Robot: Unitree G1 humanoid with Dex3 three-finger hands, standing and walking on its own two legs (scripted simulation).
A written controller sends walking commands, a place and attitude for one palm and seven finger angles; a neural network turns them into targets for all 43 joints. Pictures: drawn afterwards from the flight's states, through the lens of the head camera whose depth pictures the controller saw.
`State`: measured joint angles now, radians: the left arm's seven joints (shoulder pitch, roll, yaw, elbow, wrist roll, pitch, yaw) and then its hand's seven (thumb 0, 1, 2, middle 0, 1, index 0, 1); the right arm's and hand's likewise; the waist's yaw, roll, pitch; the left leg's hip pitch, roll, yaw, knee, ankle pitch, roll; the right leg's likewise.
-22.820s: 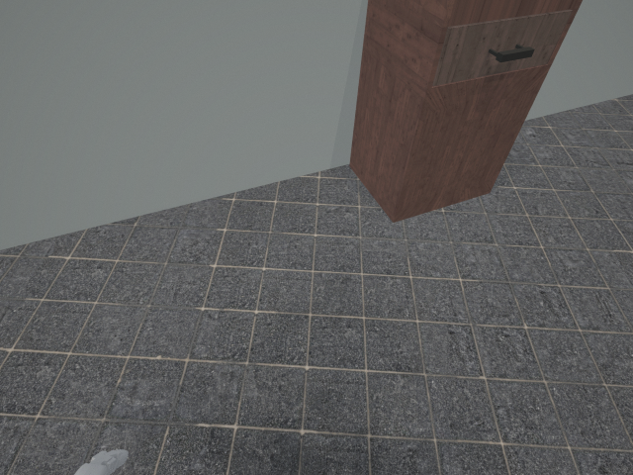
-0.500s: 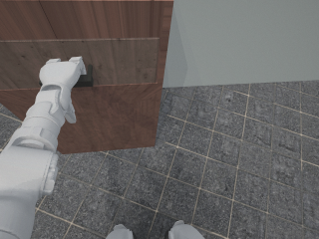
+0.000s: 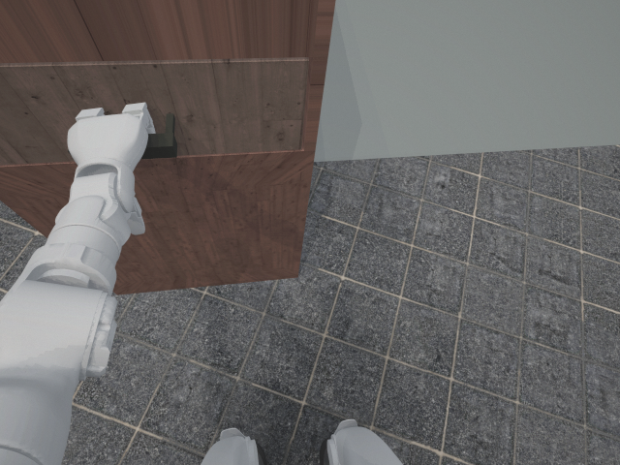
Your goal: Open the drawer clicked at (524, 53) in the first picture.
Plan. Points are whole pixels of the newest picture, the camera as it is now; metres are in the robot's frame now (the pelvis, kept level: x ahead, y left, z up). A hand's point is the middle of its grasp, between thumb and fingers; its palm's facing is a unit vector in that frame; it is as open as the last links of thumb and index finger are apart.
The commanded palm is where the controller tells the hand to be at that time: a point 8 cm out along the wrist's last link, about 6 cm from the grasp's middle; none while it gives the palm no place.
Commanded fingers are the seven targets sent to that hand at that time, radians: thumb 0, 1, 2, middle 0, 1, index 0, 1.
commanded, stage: lower the fingers behind the handle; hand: left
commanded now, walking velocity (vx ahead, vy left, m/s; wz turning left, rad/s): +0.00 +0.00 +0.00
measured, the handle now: (126, 135) +0.57 +0.19 +0.02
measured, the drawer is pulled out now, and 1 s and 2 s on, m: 0.00 0.00 0.10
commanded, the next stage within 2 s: close the thumb around the handle in 0.04 s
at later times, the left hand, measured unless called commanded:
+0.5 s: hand (127, 172) +0.52 +0.19 +0.00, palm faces -0.10 -0.04 -0.99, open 10.2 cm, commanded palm +0.51 +0.18 +0.05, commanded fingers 0.00 0.56 0.76 -0.38 -1.31 -0.38 -1.31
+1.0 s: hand (132, 172) +0.52 +0.19 +0.00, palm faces -0.08 -0.02 -1.00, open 5.7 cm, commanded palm +0.51 +0.18 +0.05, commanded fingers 0.00 0.90 0.90 -0.40 -1.35 -0.40 -1.35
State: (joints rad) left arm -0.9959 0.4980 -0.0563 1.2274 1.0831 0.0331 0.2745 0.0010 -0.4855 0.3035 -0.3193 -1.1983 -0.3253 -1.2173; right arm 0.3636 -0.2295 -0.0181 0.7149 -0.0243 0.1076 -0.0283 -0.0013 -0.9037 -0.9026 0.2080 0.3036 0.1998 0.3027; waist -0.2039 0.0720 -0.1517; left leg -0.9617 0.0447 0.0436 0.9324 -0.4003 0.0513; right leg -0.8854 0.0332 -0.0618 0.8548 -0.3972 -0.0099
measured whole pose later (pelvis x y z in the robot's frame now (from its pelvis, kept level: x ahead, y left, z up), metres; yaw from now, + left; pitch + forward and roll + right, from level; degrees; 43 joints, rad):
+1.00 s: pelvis +0.00 +0.00 +0.00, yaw +1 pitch +26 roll -3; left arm -0.97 0.47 -0.07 1.21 1.11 0.01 0.37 -0.01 0.67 0.84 -0.34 -1.34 -0.41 -1.35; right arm 0.36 -0.24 -0.04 0.74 -0.03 0.10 -0.01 0.00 -0.90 -0.90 0.21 0.30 0.20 0.30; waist -0.19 0.07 -0.16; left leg -0.99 0.04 0.03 0.96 -0.42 0.05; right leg -0.91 0.03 -0.07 0.88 -0.42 -0.02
